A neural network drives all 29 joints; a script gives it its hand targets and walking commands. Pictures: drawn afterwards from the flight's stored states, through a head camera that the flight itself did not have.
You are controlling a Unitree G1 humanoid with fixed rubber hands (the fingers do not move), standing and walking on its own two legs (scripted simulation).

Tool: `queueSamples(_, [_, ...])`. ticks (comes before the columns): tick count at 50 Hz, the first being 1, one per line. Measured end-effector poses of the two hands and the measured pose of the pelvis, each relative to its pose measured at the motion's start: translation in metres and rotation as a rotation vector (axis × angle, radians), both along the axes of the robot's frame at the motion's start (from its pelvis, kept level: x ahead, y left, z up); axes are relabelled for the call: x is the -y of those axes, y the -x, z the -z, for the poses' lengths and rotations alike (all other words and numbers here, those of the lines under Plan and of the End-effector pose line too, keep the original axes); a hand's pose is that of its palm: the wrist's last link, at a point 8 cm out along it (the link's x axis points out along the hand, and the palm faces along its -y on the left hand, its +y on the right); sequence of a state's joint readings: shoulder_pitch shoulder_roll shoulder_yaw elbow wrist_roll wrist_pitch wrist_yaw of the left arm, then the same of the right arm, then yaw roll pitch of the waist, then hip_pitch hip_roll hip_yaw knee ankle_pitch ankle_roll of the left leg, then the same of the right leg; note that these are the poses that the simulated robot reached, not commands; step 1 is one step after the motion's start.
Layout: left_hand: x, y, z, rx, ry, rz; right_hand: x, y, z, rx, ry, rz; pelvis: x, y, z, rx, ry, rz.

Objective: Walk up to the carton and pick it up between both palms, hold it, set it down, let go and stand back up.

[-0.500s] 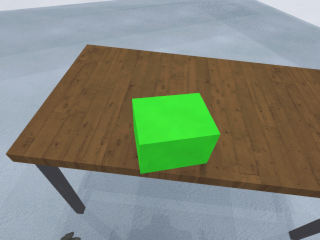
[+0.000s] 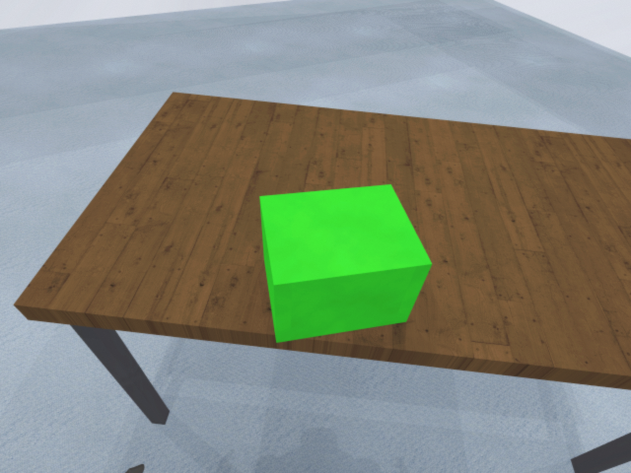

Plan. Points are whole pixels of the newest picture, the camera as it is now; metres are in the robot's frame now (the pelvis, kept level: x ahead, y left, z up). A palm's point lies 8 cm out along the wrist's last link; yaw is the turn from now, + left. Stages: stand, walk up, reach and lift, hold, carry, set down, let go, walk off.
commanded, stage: stand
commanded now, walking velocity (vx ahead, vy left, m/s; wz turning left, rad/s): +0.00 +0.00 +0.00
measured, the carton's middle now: (335, 261) +0.43 +0.00 +0.00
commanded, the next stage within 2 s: none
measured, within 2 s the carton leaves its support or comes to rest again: neither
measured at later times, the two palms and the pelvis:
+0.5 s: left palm out of the picture +0.06 +0.26 -0.12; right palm out of the picture +0.08 -0.25 -0.11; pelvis -0.01 +0.00 +0.00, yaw +0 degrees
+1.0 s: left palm out of the picture +0.05 +0.25 -0.12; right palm out of the picture +0.08 -0.26 -0.12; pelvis -0.01 +0.00 +0.00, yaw +0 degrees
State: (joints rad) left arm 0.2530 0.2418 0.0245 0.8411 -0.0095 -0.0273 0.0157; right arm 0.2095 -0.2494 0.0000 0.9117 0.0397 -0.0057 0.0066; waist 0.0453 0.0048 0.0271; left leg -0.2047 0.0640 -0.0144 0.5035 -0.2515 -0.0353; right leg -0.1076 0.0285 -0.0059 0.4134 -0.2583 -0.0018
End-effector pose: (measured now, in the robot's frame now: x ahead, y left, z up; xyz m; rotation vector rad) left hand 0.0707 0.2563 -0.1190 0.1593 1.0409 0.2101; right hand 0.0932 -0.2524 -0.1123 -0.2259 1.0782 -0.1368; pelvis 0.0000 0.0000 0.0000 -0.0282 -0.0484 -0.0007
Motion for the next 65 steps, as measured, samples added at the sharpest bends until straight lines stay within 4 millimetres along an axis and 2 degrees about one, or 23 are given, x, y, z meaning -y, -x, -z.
queueSamples(36, [0.001,0.014,0.000,-0.015,-0.006,-0.007,0.002,0.015,0.004,-0.019,-0.008,0.009,0.002,0.009,-0.001,0.014,-0.003,0.000])
queueSamples(65, [0.002,0.017,0.000,-0.027,-0.009,-0.010,0.004,0.017,0.005,-0.027,-0.010,0.011,0.004,0.009,-0.001,0.014,-0.005,0.000])
